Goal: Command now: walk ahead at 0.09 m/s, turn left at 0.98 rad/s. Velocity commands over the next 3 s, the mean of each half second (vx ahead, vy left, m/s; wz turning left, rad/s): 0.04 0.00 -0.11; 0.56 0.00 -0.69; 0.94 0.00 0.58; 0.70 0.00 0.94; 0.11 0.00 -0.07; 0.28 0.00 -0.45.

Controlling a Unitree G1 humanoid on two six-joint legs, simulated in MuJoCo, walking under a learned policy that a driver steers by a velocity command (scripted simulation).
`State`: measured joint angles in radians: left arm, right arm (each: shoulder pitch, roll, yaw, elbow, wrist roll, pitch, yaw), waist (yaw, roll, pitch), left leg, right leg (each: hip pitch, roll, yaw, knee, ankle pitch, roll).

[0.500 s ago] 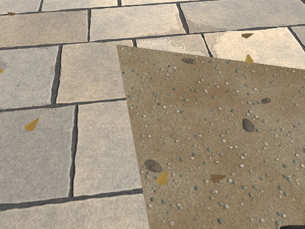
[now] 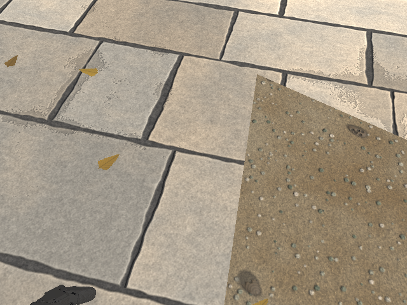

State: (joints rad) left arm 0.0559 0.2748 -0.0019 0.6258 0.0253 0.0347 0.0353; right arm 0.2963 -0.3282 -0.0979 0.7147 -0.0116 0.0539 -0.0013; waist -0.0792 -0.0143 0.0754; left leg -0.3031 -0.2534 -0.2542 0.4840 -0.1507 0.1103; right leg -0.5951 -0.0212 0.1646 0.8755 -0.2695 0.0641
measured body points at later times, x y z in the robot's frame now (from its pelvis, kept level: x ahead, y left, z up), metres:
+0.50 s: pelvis +0.04 -0.06 +0.01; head +0.09 -0.08 +0.46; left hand +0.14 +0.24 -0.10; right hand +0.18 -0.35 -0.10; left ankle +0.04 +0.07 -0.71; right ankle +0.10 -0.15 -0.73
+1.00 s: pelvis +0.15 -0.13 +0.00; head +0.16 -0.12 +0.45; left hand +0.46 -0.02 -0.08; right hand -0.02 -0.36 -0.11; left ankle +0.06 +0.05 -0.73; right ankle +0.17 -0.32 -0.69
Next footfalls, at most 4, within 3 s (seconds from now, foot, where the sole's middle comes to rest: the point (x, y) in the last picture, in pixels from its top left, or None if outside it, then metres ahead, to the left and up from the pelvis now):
0.12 right None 0.14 -0.15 -0.77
0.56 left None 0.10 0.04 -0.77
1.08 right None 0.24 -0.36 -0.77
1.54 left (293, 221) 0.70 -0.36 -0.77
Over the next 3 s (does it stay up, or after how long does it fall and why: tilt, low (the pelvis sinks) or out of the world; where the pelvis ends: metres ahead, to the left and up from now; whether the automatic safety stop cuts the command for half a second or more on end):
stays up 1.05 -0.43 0.01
